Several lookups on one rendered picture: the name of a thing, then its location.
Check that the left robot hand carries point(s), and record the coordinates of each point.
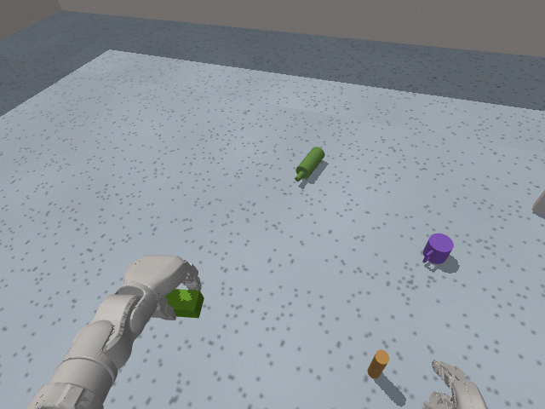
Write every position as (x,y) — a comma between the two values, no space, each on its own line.
(162,274)

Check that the left robot arm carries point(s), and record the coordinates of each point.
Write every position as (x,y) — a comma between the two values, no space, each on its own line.
(90,367)

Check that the right robot hand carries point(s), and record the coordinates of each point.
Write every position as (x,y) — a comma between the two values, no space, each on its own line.
(465,394)

